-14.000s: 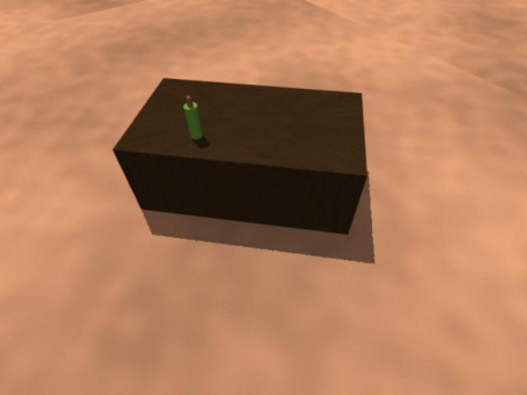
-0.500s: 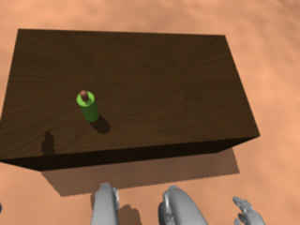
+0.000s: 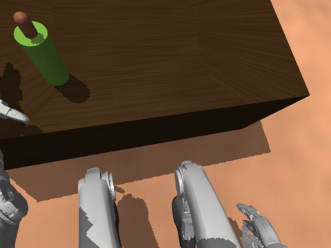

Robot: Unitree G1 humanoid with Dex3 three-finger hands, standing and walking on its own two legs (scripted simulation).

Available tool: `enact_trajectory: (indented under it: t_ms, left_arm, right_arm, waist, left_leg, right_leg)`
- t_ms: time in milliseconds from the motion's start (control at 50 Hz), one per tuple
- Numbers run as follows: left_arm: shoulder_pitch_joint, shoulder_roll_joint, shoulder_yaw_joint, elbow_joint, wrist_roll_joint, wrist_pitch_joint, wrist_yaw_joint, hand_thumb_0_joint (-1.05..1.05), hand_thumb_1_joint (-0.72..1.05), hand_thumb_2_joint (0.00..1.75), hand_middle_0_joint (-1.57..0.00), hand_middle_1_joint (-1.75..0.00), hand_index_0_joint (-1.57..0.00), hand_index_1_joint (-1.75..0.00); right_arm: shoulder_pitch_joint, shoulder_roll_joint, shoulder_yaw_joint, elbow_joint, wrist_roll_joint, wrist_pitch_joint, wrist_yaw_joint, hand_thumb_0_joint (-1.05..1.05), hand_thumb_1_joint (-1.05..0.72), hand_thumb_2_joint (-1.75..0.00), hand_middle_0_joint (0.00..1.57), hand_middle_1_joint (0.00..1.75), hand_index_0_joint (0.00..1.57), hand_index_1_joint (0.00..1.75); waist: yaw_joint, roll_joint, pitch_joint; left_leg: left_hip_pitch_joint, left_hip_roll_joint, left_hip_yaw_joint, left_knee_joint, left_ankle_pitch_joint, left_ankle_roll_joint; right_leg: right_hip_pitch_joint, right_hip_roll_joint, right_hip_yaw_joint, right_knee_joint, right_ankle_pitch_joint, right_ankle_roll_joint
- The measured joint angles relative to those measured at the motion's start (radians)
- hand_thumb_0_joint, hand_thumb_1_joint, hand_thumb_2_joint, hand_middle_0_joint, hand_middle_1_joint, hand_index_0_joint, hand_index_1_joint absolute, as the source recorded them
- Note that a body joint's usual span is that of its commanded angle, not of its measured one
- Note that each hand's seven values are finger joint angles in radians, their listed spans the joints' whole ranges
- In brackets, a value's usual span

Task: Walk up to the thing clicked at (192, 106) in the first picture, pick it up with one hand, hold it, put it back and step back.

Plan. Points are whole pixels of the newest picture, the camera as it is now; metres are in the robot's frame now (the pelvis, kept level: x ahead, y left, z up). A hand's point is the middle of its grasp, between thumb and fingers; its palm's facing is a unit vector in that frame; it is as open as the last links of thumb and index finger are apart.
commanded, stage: close in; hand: left
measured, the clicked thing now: (42, 51) +0.53 +0.23 +0.01
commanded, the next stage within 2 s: rest palm in 0.46 s
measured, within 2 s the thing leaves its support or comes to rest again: neither
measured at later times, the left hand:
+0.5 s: hand (39, 75) +0.49 +0.24 -0.01, palm faces +0.14 -0.99 +0.02, open 17.7 cm
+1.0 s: hand (51, 79) +0.48 +0.22 -0.01, palm faces +0.13 -0.99 -0.02, open 16.5 cm
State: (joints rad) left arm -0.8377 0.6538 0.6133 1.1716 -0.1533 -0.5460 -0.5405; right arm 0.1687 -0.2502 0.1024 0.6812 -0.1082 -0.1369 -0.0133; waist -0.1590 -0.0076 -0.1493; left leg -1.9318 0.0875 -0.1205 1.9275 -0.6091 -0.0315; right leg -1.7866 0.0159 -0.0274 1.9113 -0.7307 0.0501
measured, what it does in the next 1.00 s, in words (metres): stands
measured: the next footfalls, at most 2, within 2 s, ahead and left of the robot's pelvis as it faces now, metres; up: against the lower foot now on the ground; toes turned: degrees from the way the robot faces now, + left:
none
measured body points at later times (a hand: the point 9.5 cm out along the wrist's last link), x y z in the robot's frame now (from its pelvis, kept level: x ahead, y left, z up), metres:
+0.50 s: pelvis -0.01 -0.01 -0.02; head +0.20 +0.03 +0.38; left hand +0.48 +0.29 +0.00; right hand +0.08 -0.28 -0.14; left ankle +0.09 +0.14 -0.44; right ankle +0.06 -0.14 -0.44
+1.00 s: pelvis +0.00 -0.01 -0.02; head +0.20 +0.03 +0.38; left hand +0.47 +0.27 -0.01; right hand +0.12 -0.26 -0.15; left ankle +0.09 +0.14 -0.44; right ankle +0.06 -0.14 -0.44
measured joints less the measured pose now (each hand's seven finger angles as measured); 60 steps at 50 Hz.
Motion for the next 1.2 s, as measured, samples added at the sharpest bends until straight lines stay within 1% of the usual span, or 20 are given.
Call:
enact_trajectory:
  t_ms: [100, 160, 220, 300, 480, 620, 760, 820, 900, 1020, 1100, 1200]
  left_arm:
    - [-0.020, -0.042, -0.009, -0.054, 0.024, 0.028, 0.092, -0.02, -0.59, 0.03, -0.04, -0.09, -0.05, -0.07]
    - [-0.021, -0.063, -0.026, -0.087, 0.037, 0.046, 0.140, -0.02, -0.60, 0.02, -0.04, -0.09, -0.05, -0.07]
    - [-0.017, -0.083, -0.044, -0.113, 0.038, 0.065, 0.174, -0.02, -0.60, 0.02, -0.04, -0.09, -0.05, -0.06]
    - [-0.005, -0.102, -0.069, -0.134, 0.036, 0.081, 0.205, -0.02, -0.59, 0.02, -0.04, -0.09, -0.06, -0.06]
    - [0.028, -0.154, -0.109, -0.198, 0.030, 0.096, 0.258, -0.02, -0.60, 0.00, -0.04, -0.07, -0.07, -0.03]
    - [0.062, -0.196, -0.146, -0.258, 0.037, 0.095, 0.293, -0.02, -0.60, 0.00, -0.05, -0.06, -0.07, -0.02]
    - [0.083, -0.232, -0.162, -0.279, 0.039, 0.081, 0.327, -0.02, -0.61, 0.00, -0.06, -0.04, -0.07, -0.01]
    - [0.087, -0.241, -0.168, -0.283, 0.045, 0.072, 0.338, -0.02, -0.60, 0.00, -0.08, -0.04, -0.08, -0.02]
    - [0.087, -0.246, -0.183, -0.289, 0.055, 0.065, 0.350, -0.02, -0.56, 0.03, -0.14, -0.09, -0.14, -0.07]
    - [0.082, -0.251, -0.208, -0.296, 0.065, 0.071, 0.368, -0.02, -0.51, 0.10, -0.27, -0.20, -0.27, -0.18]
    - [0.079, -0.249, -0.206, -0.292, 0.058, 0.075, 0.380, -0.02, -0.47, 0.15, -0.35, -0.27, -0.35, -0.25]
    - [0.067, -0.235, -0.202, -0.272, 0.056, 0.066, 0.378, -0.01, -0.41, 0.20, -0.42, -0.34, -0.43, -0.32]
  right_arm:
    - [0.004, 0.005, -0.007, -0.003, 0.003, 0.034, 0.016, 0.00, -0.91, -0.90, 0.21, 0.30, 0.21, 0.30]
    - [0.006, 0.008, -0.013, 0.000, 0.011, 0.058, 0.022, 0.00, -0.91, -0.90, 0.21, 0.30, 0.21, 0.30]
    - [0.011, 0.006, -0.021, 0.003, 0.021, 0.079, 0.025, 0.00, -0.91, -0.90, 0.21, 0.30, 0.21, 0.30]
    - [0.017, -0.001, -0.032, 0.001, 0.035, 0.103, 0.025, 0.00, -0.91, -0.90, 0.21, 0.30, 0.21, 0.30]
    - [0.018, -0.017, -0.059, -0.016, 0.055, 0.135, 0.025, 0.00, -0.91, -0.90, 0.21, 0.30, 0.20, 0.30]
    - [-0.005, -0.016, -0.073, -0.016, 0.056, 0.145, 0.029, 0.00, -0.92, -0.90, 0.21, 0.30, 0.20, 0.30]
    - [-0.033, -0.006, -0.078, -0.017, 0.053, 0.154, 0.035, 0.00, -0.92, -0.90, 0.21, 0.30, 0.20, 0.30]
    - [-0.041, 0.000, -0.078, -0.018, 0.050, 0.157, 0.041, 0.00, -0.92, -0.90, 0.21, 0.30, 0.20, 0.30]
    - [-0.046, 0.008, -0.077, -0.019, 0.047, 0.162, 0.045, 0.00, -0.92, -0.90, 0.21, 0.30, 0.20, 0.30]
    - [-0.040, 0.016, -0.078, -0.021, 0.049, 0.172, 0.046, 0.00, -0.93, -0.90, 0.21, 0.30, 0.20, 0.30]
    - [-0.033, 0.017, -0.074, -0.022, 0.053, 0.175, 0.043, 0.00, -0.93, -0.90, 0.21, 0.30, 0.20, 0.30]
    - [-0.022, 0.014, -0.074, -0.021, 0.054, 0.173, 0.042, 0.00, -0.93, -0.90, 0.21, 0.30, 0.20, 0.30]
  waist:
    - [0.006, 0.010, 0.011]
    - [0.011, 0.017, 0.014]
    - [0.016, 0.022, 0.009]
    - [0.019, 0.028, 0.001]
    - [0.029, 0.021, -0.009]
    - [0.041, 0.014, -0.005]
    - [0.053, 0.016, -0.003]
    - [0.057, 0.014, -0.001]
    - [0.059, 0.011, -0.001]
    - [0.059, 0.015, -0.003]
    - [0.059, 0.018, -0.001]
    - [0.057, 0.014, -0.001]
  left_leg:
    - [-0.063, 0.001, -0.006, 0.061, 0.006, -0.007]
    - [-0.076, 0.002, -0.008, 0.073, 0.011, -0.010]
    - [-0.078, 0.005, -0.008, 0.073, 0.014, -0.012]
    - [-0.070, 0.008, -0.009, 0.066, 0.015, -0.014]
    - [-0.051, 0.012, -0.010, 0.043, 0.009, -0.020]
    - [-0.031, 0.014, -0.011, 0.034, -0.004, -0.023]
    - [-0.020, 0.017, -0.008, 0.033, -0.014, -0.020]
    - [-0.019, 0.018, -0.007, 0.037, -0.017, -0.019]
    - [-0.026, 0.016, -0.006, 0.045, -0.017, -0.017]
    - [-0.028, 0.012, -0.003, 0.048, -0.013, -0.017]
    - [-0.026, 0.013, -0.002, 0.043, -0.009, -0.014]
    - [-0.031, 0.014, -0.001, 0.043, -0.006, -0.015]
  right_leg:
    - [-0.069, 0.007, 0.004, 0.073, 0.000, -0.001]
    - [-0.086, 0.010, 0.004, 0.089, 0.004, -0.003]
    - [-0.092, 0.013, 0.005, 0.092, 0.008, -0.006]
    - [-0.087, 0.015, 0.004, 0.086, 0.011, -0.010]
    - [-0.071, 0.017, -0.001, 0.063, 0.008, -0.017]
    - [-0.051, 0.018, -0.002, 0.051, -0.002, -0.020]
    - [-0.040, 0.020, 0.000, 0.047, -0.010, -0.017]
    - [-0.039, 0.021, 0.002, 0.050, -0.011, -0.015]
    - [-0.045, 0.020, 0.004, 0.058, -0.012, -0.013]
    - [-0.046, 0.016, 0.006, 0.063, -0.011, -0.012]
    - [-0.045, 0.017, 0.007, 0.058, -0.006, -0.010]
    - [-0.053, 0.018, 0.009, 0.060, -0.002, -0.012]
